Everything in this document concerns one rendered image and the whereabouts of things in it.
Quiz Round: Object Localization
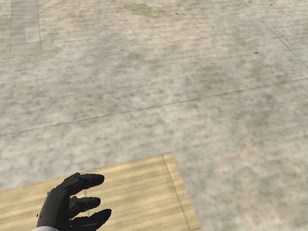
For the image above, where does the left robot hand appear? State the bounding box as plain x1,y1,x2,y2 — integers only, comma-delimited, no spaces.
37,172,112,231

